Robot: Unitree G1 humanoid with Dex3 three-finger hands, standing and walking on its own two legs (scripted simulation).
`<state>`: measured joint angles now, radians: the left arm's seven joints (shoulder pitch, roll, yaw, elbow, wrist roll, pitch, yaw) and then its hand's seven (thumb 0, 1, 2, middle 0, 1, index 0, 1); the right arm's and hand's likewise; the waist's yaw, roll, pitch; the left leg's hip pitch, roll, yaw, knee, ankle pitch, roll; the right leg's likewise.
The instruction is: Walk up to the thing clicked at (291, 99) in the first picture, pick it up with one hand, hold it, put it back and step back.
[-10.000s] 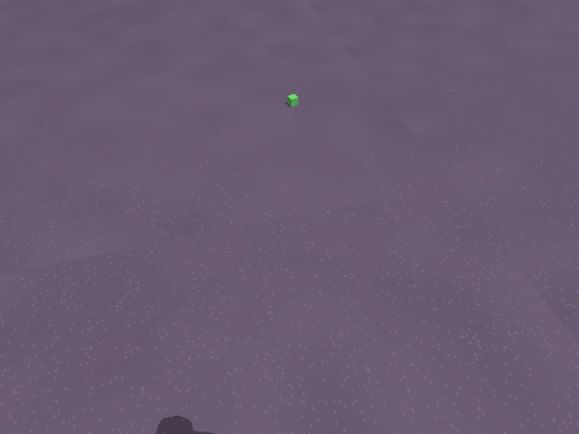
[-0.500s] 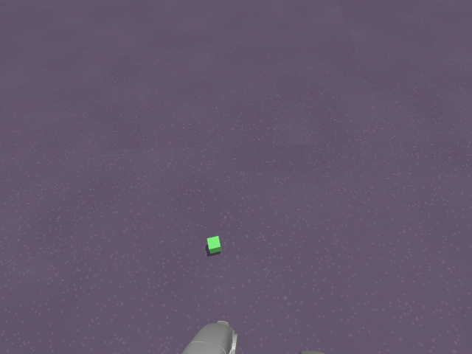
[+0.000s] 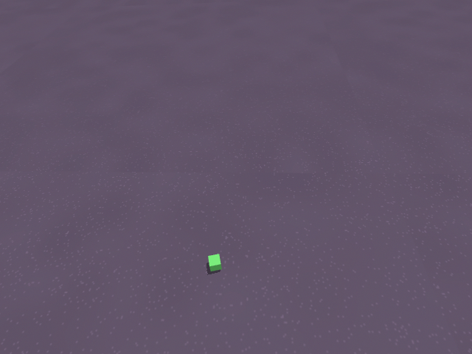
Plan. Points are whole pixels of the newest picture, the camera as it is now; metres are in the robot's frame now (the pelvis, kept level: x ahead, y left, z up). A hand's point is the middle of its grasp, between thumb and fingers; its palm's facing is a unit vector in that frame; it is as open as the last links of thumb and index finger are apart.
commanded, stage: walk up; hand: left
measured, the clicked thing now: (214, 262) +0.64 +0.18 -0.74
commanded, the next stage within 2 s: none
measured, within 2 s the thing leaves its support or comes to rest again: neither
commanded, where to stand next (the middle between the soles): +0.24 -0.01 m, yaw -2 degrees
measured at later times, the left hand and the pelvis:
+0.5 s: hand out of the picture +0.11 +0.26 -0.15, palm faces +0.01 -0.94 -0.33, open 7.4 cm; pelvis +0.03 +0.00 +0.01, yaw +1 degrees
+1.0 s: hand out of the picture +0.12 +0.26 -0.15, palm faces +0.02 -0.94 -0.34, open 7.4 cm; pelvis +0.04 +0.00 +0.01, yaw +2 degrees
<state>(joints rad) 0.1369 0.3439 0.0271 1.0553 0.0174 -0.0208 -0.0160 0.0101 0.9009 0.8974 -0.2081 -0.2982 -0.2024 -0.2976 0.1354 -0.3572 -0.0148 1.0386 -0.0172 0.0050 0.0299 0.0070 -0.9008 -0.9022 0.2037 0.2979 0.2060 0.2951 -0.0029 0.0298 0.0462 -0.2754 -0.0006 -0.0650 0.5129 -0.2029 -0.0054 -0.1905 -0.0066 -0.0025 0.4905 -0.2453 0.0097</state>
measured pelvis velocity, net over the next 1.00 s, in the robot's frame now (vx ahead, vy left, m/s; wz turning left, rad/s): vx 0.04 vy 0.00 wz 0.03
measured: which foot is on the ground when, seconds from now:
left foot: down 0.00-1.00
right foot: down 0.00-1.00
